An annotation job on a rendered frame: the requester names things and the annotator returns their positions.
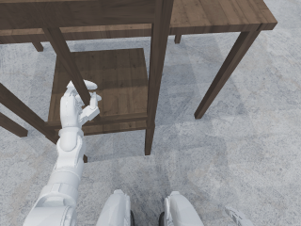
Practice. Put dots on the left robot hand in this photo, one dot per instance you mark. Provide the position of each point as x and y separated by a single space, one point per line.
71 105

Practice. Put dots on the table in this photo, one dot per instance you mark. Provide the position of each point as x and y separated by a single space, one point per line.
188 17

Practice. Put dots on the chair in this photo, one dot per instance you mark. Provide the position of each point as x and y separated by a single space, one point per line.
129 98

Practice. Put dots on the right robot thigh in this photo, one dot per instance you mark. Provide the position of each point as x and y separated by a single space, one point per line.
181 211

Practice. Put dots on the left robot upper arm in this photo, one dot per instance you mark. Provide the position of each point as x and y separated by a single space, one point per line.
62 215

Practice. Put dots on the robot left forearm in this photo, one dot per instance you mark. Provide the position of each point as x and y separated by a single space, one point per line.
62 187

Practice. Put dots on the right robot hand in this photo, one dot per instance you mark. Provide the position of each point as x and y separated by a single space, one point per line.
238 217

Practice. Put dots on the right robot shin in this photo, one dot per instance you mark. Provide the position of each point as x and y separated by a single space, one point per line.
170 223

